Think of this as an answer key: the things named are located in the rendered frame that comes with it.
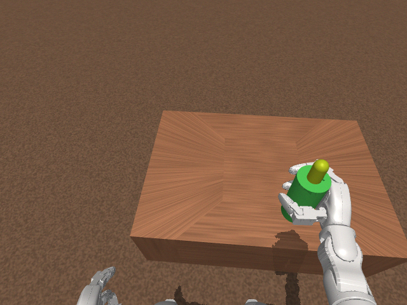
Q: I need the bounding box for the right robot arm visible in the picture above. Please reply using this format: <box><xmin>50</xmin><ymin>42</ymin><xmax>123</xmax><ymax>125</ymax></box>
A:
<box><xmin>317</xmin><ymin>224</ymin><xmax>377</xmax><ymax>305</ymax></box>

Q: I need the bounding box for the bottle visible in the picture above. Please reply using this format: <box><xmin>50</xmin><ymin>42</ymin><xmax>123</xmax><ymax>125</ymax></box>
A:
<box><xmin>281</xmin><ymin>159</ymin><xmax>331</xmax><ymax>222</ymax></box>

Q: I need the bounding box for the right robot hand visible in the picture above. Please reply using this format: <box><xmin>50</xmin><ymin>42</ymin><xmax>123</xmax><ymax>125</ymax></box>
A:
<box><xmin>278</xmin><ymin>160</ymin><xmax>352</xmax><ymax>229</ymax></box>

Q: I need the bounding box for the left robot hand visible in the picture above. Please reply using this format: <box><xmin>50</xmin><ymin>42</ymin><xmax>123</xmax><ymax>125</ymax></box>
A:
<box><xmin>77</xmin><ymin>266</ymin><xmax>121</xmax><ymax>305</ymax></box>

